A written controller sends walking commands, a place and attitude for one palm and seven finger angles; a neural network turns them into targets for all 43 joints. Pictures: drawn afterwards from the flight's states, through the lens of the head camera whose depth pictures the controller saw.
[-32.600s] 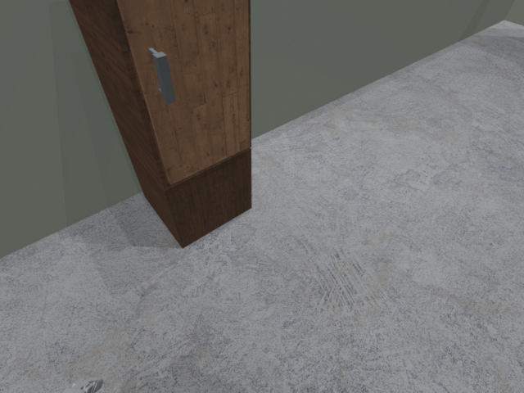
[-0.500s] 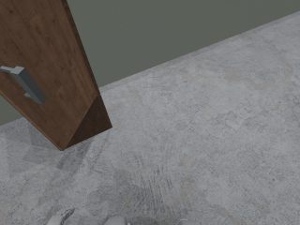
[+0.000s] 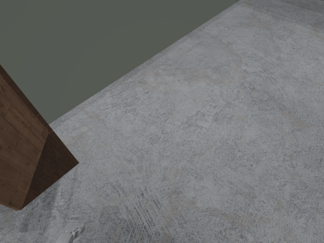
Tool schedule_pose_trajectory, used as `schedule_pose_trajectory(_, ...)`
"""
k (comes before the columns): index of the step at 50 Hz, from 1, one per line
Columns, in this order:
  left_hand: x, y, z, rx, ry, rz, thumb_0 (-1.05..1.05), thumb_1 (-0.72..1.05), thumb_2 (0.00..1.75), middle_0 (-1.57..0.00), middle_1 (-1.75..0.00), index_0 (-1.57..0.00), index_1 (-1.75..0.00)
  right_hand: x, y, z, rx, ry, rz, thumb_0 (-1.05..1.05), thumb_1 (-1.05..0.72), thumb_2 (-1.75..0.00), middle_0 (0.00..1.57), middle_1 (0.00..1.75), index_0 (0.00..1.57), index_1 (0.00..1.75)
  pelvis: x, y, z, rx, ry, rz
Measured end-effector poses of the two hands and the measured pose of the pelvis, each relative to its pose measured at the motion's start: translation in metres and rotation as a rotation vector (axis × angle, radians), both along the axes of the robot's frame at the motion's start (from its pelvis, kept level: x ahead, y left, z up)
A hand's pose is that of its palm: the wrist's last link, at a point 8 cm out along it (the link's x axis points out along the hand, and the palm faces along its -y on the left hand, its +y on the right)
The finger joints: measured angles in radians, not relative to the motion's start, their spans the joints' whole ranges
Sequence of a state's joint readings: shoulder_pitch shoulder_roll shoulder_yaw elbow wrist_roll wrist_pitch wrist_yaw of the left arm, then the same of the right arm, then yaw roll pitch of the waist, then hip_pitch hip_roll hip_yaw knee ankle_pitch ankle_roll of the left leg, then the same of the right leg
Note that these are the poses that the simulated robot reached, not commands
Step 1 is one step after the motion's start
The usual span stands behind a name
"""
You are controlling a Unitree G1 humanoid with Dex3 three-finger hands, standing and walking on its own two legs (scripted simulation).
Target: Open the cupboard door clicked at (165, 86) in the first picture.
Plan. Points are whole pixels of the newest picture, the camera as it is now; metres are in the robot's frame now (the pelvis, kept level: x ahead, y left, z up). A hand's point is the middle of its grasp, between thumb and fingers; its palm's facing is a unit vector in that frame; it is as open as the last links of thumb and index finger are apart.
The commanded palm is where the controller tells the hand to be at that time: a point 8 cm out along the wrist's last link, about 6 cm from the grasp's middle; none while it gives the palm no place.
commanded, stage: walk to a spot facing it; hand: left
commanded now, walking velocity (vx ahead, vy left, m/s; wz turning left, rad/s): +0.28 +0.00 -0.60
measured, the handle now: out of the picture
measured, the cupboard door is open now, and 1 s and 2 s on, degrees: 45 45 45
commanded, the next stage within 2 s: turn to face it in 1.54 s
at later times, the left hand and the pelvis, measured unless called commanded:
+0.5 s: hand (107, 211) +0.22 +0.17 -0.15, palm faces -0.26 -0.95 -0.16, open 7.4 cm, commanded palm none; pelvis +0.10 +0.00 +0.02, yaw -18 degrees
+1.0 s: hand (165, 152) +0.42 +0.01 -0.15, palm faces -0.44 -0.88 -0.19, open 7.2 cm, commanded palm none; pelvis +0.27 -0.13 +0.02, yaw -29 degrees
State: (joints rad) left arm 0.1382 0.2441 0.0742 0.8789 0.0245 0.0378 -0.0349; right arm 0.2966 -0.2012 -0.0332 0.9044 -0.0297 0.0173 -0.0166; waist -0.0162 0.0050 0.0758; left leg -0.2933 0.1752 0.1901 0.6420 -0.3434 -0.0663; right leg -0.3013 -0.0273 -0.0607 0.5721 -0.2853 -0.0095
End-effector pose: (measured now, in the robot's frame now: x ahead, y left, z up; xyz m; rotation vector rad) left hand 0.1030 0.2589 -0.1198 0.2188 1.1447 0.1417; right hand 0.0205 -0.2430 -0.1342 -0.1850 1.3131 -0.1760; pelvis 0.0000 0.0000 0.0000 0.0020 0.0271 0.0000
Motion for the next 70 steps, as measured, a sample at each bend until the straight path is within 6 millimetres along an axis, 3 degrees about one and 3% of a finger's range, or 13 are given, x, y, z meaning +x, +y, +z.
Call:
schedule_pose_trajectory(5, 0.002, -0.015, 0.005, 0.024, 0.025, -0.021, 0.01, 0.9, 0.9, -0.2, -0.3, -0.2, -0.3, 0.001, -0.019, -0.003, -0.009, 0.024, -0.062, 0.01, -0.91, -0.89, 0.21, 0.3, 0.21, 0.3, 0.003, -0.004, 0.004, -0.006, -0.014, -0.048)
schedule_pose_trajectory(13, -0.008, -0.015, -0.002, -0.024, 0.141, -0.051, 0.01, 0.9, 0.9, -0.2, -0.3, -0.21, -0.3, 0.056, -0.018, 0.025, -0.033, -0.129, -0.097, 0.01, -0.91, -0.89, 0.2, 0.3, 0.2, 0.3, 0.031, 0.004, 0.014, 0.007, -0.006, -0.144)
schedule_pose_trajectory(17, 0.007, -0.005, -0.02, -0.045, 0.199, -0.083, 0.01, 0.9, 0.9, -0.2, -0.3, -0.21, -0.3, 0.076, -0.011, 0.026, -0.081, -0.215, -0.118, 0.01, -0.91, -0.89, 0.2, 0.3, 0.2, 0.3, 0.054, 0.015, 0.003, -0.02, 0.002, -0.203)
schedule_pose_trajectory(20, 0.04, -0.007, -0.019, -0.051, 0.202, -0.141, 0.01, 0.9, 0.9, -0.2, -0.3, -0.2, -0.3, 0.065, -0.003, 0.031, -0.083, -0.19, -0.157, 0.01, -0.91, -0.89, 0.2, 0.3, 0.2, 0.3, 0.07, 0.013, 0.008, -0.016, -0.005, -0.246)
schedule_pose_trajectory(25, 0.123, -0.035, -0.005, -0.069, 0.116, -0.246, 0.01, 0.91, 0.9, -0.2, -0.3, -0.2, -0.3, 0.024, 0.011, 0.031, -0.041, -0.044, -0.264, 0.01, -0.91, -0.89, 0.2, 0.3, 0.2, 0.3, 0.098, 0.001, 0.018, -0.019, 0.0, -0.315)
schedule_pose_trajectory(32, 0.252, -0.121, 0.005, -0.068, -0.009, -0.448, 0.01, 0.91, 0.9, -0.19, -0.3, -0.2, -0.3, -0.035, 0.024, 0.018, 0.052, 0.185, -0.46, 0.01, -0.91, -0.89, 0.21, 0.3, 0.2, 0.3, 0.142, -0.036, 0.012, -0.009, -0.004, -0.403)
schedule_pose_trajectory(36, 0.314, -0.176, 0.0, -0.061, -0.135, -0.517, 0.01, 0.91, 0.9, -0.19, -0.3, -0.2, -0.3, -0.048, 0.015, 0.001, 0.114, 0.297, -0.531, 0.01, -0.91, -0.89, 0.21, 0.3, 0.2, 0.3, 0.17, -0.073, -0.01, 0.015, -0.016, -0.421)
schedule_pose_trajectory(39, 0.327, -0.197, -0.001, -0.053, -0.144, -0.514, 0.01, 0.91, 0.9, -0.19, -0.3, -0.2, -0.3, -0.024, -0.011, -0.006, 0.11, 0.294, -0.558, 0.01, -0.91, -0.89, 0.21, 0.3, 0.2, 0.3, 0.184, -0.088, -0.01, -0.002, -0.029, -0.438)
schedule_pose_trajectory(45, 0.315, -0.214, -0.002, -0.048, 0.023, -0.502, 0.0, 0.91, 0.9, -0.2, -0.3, -0.2, -0.3, 0.085, -0.078, 0.009, 0.032, 0.055, -0.548, 0.01, -0.91, -0.89, 0.2, 0.3, 0.2, 0.3, 0.225, -0.112, 0.012, -0.006, -0.008, -0.479)
schedule_pose_trajectory(53, 0.337, -0.196, -0.011, -0.033, 0.14, -0.416, -0.01, 0.94, 0.9, -0.2, -0.3, -0.21, -0.3, 0.234, -0.132, 0.021, -0.017, -0.166, -0.462, 0.01, -0.91, -0.89, 0.2, 0.3, 0.2, 0.3, 0.302, -0.135, 0.012, -0.029, -0.012, -0.512)
schedule_pose_trajectory(56, 0.351, -0.192, -0.023, -0.02, 0.2, -0.413, 0.0, 0.92, 0.9, -0.2, -0.3, -0.2, -0.3, 0.274, -0.143, 0.017, -0.046, -0.219, -0.45, 0.01, -0.91, -0.89, 0.2, 0.3, 0.2, 0.3, 0.333, -0.141, 0.002, -0.025, -0.017, -0.536)
schedule_pose_trajectory(62, 0.412, -0.227, -0.012, -0.018, 0.206, -0.464, 0.01, 0.91, 0.9, -0.2, -0.3, -0.2, -0.3, 0.28, -0.146, 0.02, -0.032, -0.141, -0.53, 0.0, -0.93, -0.89, 0.21, 0.3, 0.21, 0.3, 0.377, -0.166, 0.014, 0.0, -0.011, -0.567)
schedule_pose_trajectory(70, 0.518, -0.332, -0.001, -0.045, 0.089, -0.583, 0.01, 0.91, 0.9, -0.19, -0.3, -0.2, -0.3, 0.244, -0.157, 0.009, 0.068, 0.116, -0.644, 0.0, -0.93, -0.89, 0.21, 0.3, 0.2, 0.3, 0.432, -0.228, 0.013, 0.0, -0.01, -0.609)
